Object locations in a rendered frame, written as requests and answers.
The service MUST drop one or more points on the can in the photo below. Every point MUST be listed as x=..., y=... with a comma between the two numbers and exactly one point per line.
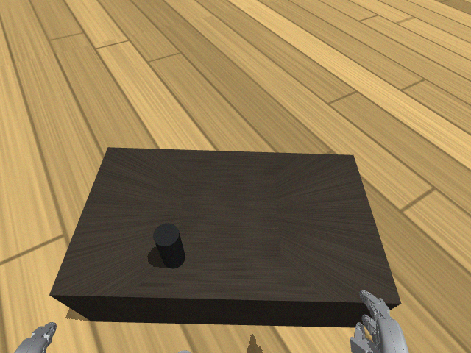
x=168, y=241

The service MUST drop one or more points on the right robot hand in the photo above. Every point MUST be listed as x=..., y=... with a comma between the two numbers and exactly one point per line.
x=387, y=335

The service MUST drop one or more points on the left robot hand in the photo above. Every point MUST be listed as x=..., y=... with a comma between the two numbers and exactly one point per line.
x=39, y=341

